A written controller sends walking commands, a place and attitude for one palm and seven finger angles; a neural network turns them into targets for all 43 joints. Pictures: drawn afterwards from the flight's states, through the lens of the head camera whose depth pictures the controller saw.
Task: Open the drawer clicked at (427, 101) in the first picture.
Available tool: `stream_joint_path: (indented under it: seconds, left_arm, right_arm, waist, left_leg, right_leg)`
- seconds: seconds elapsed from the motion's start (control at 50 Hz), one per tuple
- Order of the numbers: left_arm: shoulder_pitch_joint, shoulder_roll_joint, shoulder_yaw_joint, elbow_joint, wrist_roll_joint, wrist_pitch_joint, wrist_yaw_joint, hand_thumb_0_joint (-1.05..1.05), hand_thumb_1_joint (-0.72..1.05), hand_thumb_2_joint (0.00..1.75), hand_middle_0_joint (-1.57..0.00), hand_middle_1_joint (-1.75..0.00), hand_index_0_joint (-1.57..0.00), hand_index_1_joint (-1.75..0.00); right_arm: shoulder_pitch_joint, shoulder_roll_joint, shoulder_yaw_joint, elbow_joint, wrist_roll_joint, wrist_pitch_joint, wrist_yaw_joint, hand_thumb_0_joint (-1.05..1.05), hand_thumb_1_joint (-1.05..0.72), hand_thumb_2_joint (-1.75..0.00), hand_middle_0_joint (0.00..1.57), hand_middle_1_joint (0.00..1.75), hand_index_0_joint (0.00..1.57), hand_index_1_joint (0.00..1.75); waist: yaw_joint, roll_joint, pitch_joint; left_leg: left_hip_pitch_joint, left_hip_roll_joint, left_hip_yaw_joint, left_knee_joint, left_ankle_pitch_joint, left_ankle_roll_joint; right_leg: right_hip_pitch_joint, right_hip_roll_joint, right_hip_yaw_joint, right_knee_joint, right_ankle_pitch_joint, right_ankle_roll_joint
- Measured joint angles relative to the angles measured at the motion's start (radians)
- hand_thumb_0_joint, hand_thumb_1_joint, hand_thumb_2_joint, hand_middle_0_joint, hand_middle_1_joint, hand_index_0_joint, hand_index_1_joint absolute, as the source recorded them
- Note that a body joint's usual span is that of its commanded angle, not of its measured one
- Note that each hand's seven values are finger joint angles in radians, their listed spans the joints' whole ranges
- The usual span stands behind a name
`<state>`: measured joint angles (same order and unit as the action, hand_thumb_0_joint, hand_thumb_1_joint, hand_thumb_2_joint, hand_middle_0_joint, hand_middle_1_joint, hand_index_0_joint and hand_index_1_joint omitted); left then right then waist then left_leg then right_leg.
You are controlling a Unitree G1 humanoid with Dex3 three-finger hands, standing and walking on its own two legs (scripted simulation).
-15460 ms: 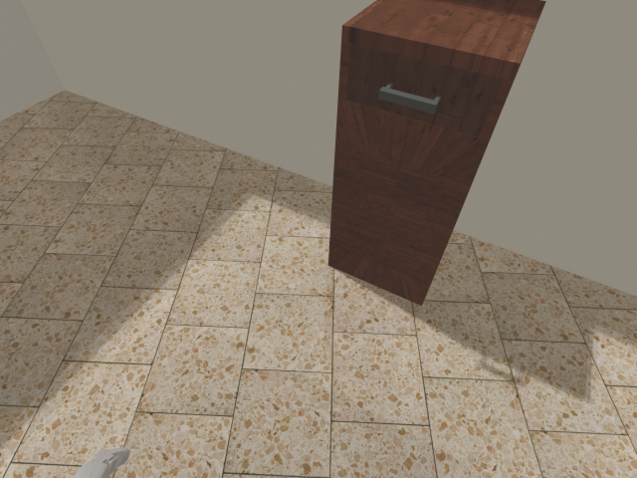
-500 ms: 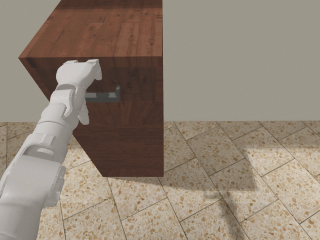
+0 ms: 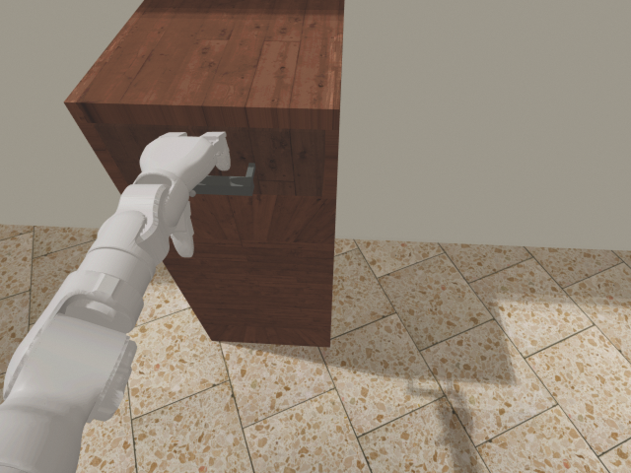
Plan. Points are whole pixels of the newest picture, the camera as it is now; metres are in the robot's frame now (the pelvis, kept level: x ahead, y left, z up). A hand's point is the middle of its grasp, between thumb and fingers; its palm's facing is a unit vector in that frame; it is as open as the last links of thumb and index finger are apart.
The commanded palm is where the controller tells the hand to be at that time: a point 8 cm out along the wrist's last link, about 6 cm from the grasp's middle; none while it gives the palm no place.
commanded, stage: move the hooked fingers above the handle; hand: left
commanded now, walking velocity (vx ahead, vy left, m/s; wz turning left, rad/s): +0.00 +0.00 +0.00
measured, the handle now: (212, 176) +0.55 +0.16 +0.04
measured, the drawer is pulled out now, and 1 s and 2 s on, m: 0.00 0.00 0.00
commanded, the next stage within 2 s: lower the fingers behind the handle in 0.20 s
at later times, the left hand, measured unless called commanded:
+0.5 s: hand (174, 204) +0.46 +0.20 +0.07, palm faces -0.23 -0.02 -0.97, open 13.8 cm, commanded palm +0.46 +0.21 +0.13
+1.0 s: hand (173, 204) +0.49 +0.21 +0.04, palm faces -0.12 -0.04 -0.99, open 13.9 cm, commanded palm +0.47 +0.20 +0.10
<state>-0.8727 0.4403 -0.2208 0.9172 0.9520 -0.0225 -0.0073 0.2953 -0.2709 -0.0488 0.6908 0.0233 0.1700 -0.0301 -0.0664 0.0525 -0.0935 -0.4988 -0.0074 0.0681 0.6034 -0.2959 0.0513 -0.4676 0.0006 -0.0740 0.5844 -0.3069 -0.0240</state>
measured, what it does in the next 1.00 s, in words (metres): stands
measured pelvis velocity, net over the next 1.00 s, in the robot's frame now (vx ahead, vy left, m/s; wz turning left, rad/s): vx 0.01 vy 0.01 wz -0.02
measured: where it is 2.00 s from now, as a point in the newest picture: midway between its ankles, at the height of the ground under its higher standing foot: outside the picture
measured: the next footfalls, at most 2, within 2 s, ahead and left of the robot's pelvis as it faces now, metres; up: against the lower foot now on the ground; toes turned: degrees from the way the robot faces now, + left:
none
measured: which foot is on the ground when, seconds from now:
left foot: down 0.00-1.00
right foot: down 0.00-1.00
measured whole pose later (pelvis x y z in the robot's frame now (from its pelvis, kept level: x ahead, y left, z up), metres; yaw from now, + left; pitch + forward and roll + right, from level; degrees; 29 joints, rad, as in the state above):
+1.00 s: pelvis +0.01 +0.01 -0.01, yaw -1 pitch +16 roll -2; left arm -0.82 0.52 -0.08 0.97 1.03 -0.13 0.13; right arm 0.36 -0.24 -0.05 0.71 0.00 0.16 -0.04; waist -0.09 0.05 -0.11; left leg -0.64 0.01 0.08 0.71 -0.36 0.06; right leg -0.60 0.01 -0.06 0.66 -0.34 -0.02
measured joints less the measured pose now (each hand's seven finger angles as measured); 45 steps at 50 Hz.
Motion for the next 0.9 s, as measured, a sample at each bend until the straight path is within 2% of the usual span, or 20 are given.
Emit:
stream_joint_path:
  seconds: [0.06, 0.1, 0.12, 0.16, 0.2, 0.24, 0.28, 0.32, 0.36, 0.38, 0.42, 0.48, 0.56, 0.6, 0.62, 0.66, 0.74, 0.78, 0.82, 0.9]
  left_arm:
    - [0.050, -0.024, 0.041, -0.080, 0.010, -0.126, 0.003, 0.00, -0.49, 0.30, -0.32, -1.20, -0.32, -1.20]
    - [0.068, -0.026, 0.082, -0.115, 0.033, -0.181, 0.061, 0.00, -0.49, 0.30, -0.32, -1.20, -0.32, -1.20]
    - [0.068, -0.023, 0.103, -0.121, 0.046, -0.189, 0.101, 0.00, -0.49, 0.30, -0.32, -1.20, -0.32, -1.20]
    - [0.058, -0.008, 0.134, -0.125, 0.073, -0.162, 0.184, 0.00, -0.49, 0.30, -0.32, -1.20, -0.32, -1.20]
    - [0.038, 0.018, 0.152, -0.103, 0.100, -0.093, 0.258, 0.01, -0.49, 0.30, -0.32, -1.20, -0.32, -1.20]
    - [0.012, 0.045, 0.153, -0.051, 0.112, -0.016, 0.291, 0.01, -0.49, 0.30, -0.32, -1.20, -0.33, -1.20]
    - [-0.008, 0.052, 0.134, 0.004, 0.110, 0.045, 0.274, 0.01, -0.49, 0.30, -0.32, -1.20, -0.35, -1.23]
    - [-0.019, 0.059, 0.125, 0.065, 0.084, 0.118, 0.203, 0.00, -0.49, 0.30, -0.31, -1.20, -0.35, -1.24]
    - [-0.015, 0.070, 0.115, 0.102, 0.046, 0.148, 0.115, 0.00, -0.49, 0.30, -0.31, -1.20, -0.35, -1.23]
    - [-0.007, 0.077, 0.109, 0.102, 0.028, 0.139, 0.068, 0.00, -0.49, 0.30, -0.31, -1.20, -0.34, -1.23]
    - [0.020, 0.090, 0.100, 0.068, 0.010, 0.078, -0.013, 0.00, -0.49, 0.30, -0.31, -1.20, -0.34, -1.22]
    - [0.068, 0.092, 0.076, -0.021, 0.008, -0.050, -0.065, 0.00, -0.49, 0.30, -0.32, -1.20, -0.33, -1.21]
    - [0.098, 0.089, 0.114, -0.107, 0.021, -0.207, -0.018, 0.00, -0.49, 0.30, -0.32, -1.21, -0.33, -1.20]
    - [0.093, 0.089, 0.140, -0.116, 0.028, -0.246, 0.041, 0.00, -0.49, 0.30, -0.32, -1.21, -0.32, -1.20]
    - [0.085, 0.088, 0.150, -0.108, 0.034, -0.247, 0.075, 0.00, -0.49, 0.30, -0.32, -1.21, -0.32, -1.20]
    - [0.063, 0.087, 0.172, -0.076, 0.051, -0.221, 0.143, 0.00, -0.49, 0.30, -0.32, -1.21, -0.32, -1.20]
    - [0.029, 0.093, 0.180, 0.008, 0.100, -0.099, 0.229, 0.00, -0.49, 0.30, -0.32, -1.21, -0.32, -1.20]
    - [0.020, 0.086, 0.159, 0.046, 0.105, -0.044, 0.228, 0.00, -0.49, 0.30, -0.31, -1.21, -0.31, -1.20]
    - [0.019, 0.074, 0.135, 0.065, 0.098, -0.015, 0.202, 0.00, -0.49, 0.30, -0.31, -1.21, -0.31, -1.20]
    - [0.042, 0.056, 0.126, 0.044, 0.082, -0.026, 0.140, 0.00, -0.49, 0.30, -0.31, -1.20, -0.32, -1.20]
  right_arm:
    - [-0.009, -0.002, 0.001, -0.019, -0.006, -0.005, -0.013, 0.01, -0.91, -0.90, 0.20, 0.30, 0.20, 0.30]
    - [-0.015, -0.001, 0.002, -0.031, -0.009, -0.010, -0.018, 0.01, -0.91, -0.90, 0.20, 0.30, 0.20, 0.30]
    - [-0.018, 0.000, 0.003, -0.034, -0.009, -0.013, -0.020, 0.01, -0.91, -0.90, 0.20, 0.30, 0.20, 0.30]
    - [-0.027, 0.003, 0.007, -0.034, -0.007, -0.017, -0.020, 0.00, -0.91, -0.90, 0.20, 0.30, 0.20, 0.30]
    - [-0.035, 0.006, 0.014, -0.024, -0.005, -0.018, -0.017, 0.00, -0.91, -0.90, 0.20, 0.30, 0.20, 0.30]
    - [-0.039, 0.008, 0.020, -0.008, -0.001, -0.016, -0.012, 0.00, -0.91, -0.90, 0.20, 0.30, 0.20, 0.30]
    - [-0.036, 0.010, 0.026, 0.009, 0.005, -0.006, -0.008, 0.01, -0.91, -0.90, 0.20, 0.30, 0.20, 0.30]
    - [-0.030, 0.014, 0.031, 0.016, 0.015, 0.008, -0.009, 0.01, -0.91, -0.90, 0.20, 0.30, 0.20, 0.30]
    - [-0.019, 0.018, 0.035, 0.012, 0.022, 0.015, -0.015, 0.01, -0.91, -0.90, 0.20, 0.30, 0.20, 0.30]
    - [-0.012, 0.020, 0.036, 0.008, 0.023, 0.015, -0.020, 0.01, -0.91, -0.90, 0.20, 0.30, 0.20, 0.30]
    - [0.001, 0.020, 0.034, 0.000, 0.018, 0.011, -0.031, 0.01, -0.91, -0.90, 0.21, 0.30, 0.20, 0.30]
    - [0.017, 0.010, 0.021, -0.009, 0.011, 0.000, -0.042, 0.01, -0.91, -0.90, 0.21, 0.30, 0.20, 0.30]
    - [0.011, -0.014, -0.001, -0.014, 0.000, -0.010, -0.044, 0.01, -0.91, -0.90, 0.21, 0.30, 0.20, 0.30]
    - [0.004, -0.022, -0.011, -0.015, -0.004, -0.015, -0.039, 0.01, -0.91, -0.90, 0.20, 0.30, 0.20, 0.30]
    - [0.001, -0.024, -0.015, -0.015, -0.005, -0.017, -0.034, 0.01, -0.91, -0.90, 0.20, 0.30, 0.20, 0.30]
    - [-0.007, -0.026, -0.017, -0.013, -0.009, -0.021, -0.023, 0.00, -0.91, -0.90, 0.20, 0.30, 0.20, 0.30]
    - [-0.009, -0.017, -0.018, -0.013, -0.017, -0.023, 0.003, 0.00, -0.91, -0.90, 0.20, 0.30, 0.20, 0.30]
    - [0.000, -0.007, -0.019, -0.009, -0.017, -0.019, 0.011, 0.00, -0.91, -0.90, 0.20, 0.30, 0.20, 0.30]
    - [0.011, 0.003, -0.017, 0.000, -0.016, -0.014, 0.014, 0.00, -0.91, -0.90, 0.20, 0.30, 0.20, 0.30]
    - [0.038, 0.025, -0.010, 0.009, -0.020, -0.006, 0.002, 0.00, -0.91, -0.90, 0.20, 0.30, 0.20, 0.30]
  waist:
    - [-0.013, -0.010, 0.008]
    - [-0.020, -0.012, 0.009]
    - [-0.023, -0.013, 0.011]
    - [-0.021, -0.011, 0.016]
    - [-0.014, -0.004, 0.017]
    - [-0.004, 0.006, 0.015]
    - [0.007, 0.017, 0.007]
    - [0.008, 0.024, -0.001]
    - [0.001, 0.023, -0.001]
    - [-0.003, 0.019, 0.001]
    - [-0.007, 0.007, 0.007]
    - [-0.003, -0.009, 0.014]
    - [0.001, -0.021, 0.022]
    - [0.002, -0.025, 0.019]
    - [0.001, -0.026, 0.015]
    - [-0.001, -0.026, 0.008]
    - [-0.006, -0.018, -0.008]
    - [-0.006, -0.010, -0.013]
    - [-0.009, -0.004, -0.014]
    - [-0.021, -0.001, -0.016]
  left_leg:
    - [0.001, 0.004, 0.011, 0.010, -0.008, -0.001]
    - [-0.012, 0.008, 0.021, 0.022, -0.015, -0.001]
    - [-0.021, 0.010, 0.026, 0.029, -0.018, -0.002]
    - [-0.039, 0.014, 0.036, 0.038, -0.021, -0.003]
    - [-0.053, 0.018, 0.044, 0.038, -0.019, -0.004]
    - [-0.060, 0.019, 0.048, 0.030, -0.014, -0.005]
    - [-0.054, 0.018, 0.046, 0.014, -0.006, -0.006]
    - [-0.036, 0.016, 0.042, -0.007, 0.002, -0.007]
    - [-0.011, 0.014, 0.033, -0.027, 0.008, -0.008]
    - [0.001, 0.013, 0.027, -0.034, 0.010, -0.008]
    - [0.017, 0.012, 0.015, -0.039, 0.011, -0.010]
    - [0.020, 0.011, 0.001, -0.026, 0.003, -0.012]
    - [-0.020, 0.011, -0.004, 0.021, -0.016, -0.010]
    - [-0.055, 0.012, -0.001, 0.048, -0.025, -0.009]
    - [-0.074, 0.012, 0.000, 0.062, -0.029, -0.008]
    - [-0.113, 0.013, 0.003, 0.086, -0.036, -0.006]
    - [-0.171, 0.017, 0.010, 0.114, -0.043, -0.003]
    - [-0.180, 0.018, 0.009, 0.117, -0.045, -0.001]
    - [-0.175, 0.018, 0.007, 0.114, -0.045, 0.001]
    - [-0.146, 0.016, 0.007, 0.101, -0.047, 0.005]
  right_leg:
    - [-0.006, 0.003, 0.011, 0.014, -0.006, -0.001]
    - [-0.025, 0.006, 0.021, 0.031, -0.011, -0.002]
    - [-0.037, 0.007, 0.026, 0.040, -0.013, -0.003]
    - [-0.060, 0.010, 0.036, 0.053, -0.014, -0.004]
    - [-0.080, 0.014, 0.044, 0.056, -0.010, -0.005]
    - [-0.089, 0.016, 0.048, 0.050, -0.005, -0.005]
    - [-0.083, 0.016, 0.047, 0.035, 0.002, -0.004]
    - [-0.063, 0.015, 0.043, 0.014, 0.007, -0.004]
    - [-0.033, 0.015, 0.035, -0.008, 0.011, -0.004]
    - [-0.018, 0.015, 0.029, -0.017, 0.012, -0.005]
    - [0.005, 0.014, 0.017, -0.028, 0.011, -0.008]
    - [0.018, 0.013, 0.003, -0.026, 0.004, -0.011]
    - [-0.017, 0.011, -0.002, 0.014, -0.013, -0.010]
    - [-0.053, 0.009, 0.000, 0.042, -0.021, -0.009]
    - [-0.073, 0.009, 0.001, 0.056, -0.025, -0.009]
    - [-0.114, 0.008, 0.004, 0.082, -0.032, -0.007]
    - [-0.173, 0.010, 0.010, 0.107, -0.034, -0.005]
    - [-0.179, 0.011, 0.010, 0.104, -0.032, -0.002]
    - [-0.171, 0.012, 0.008, 0.095, -0.030, 0.000]
    - [-0.139, 0.012, 0.009, 0.074, -0.028, 0.004]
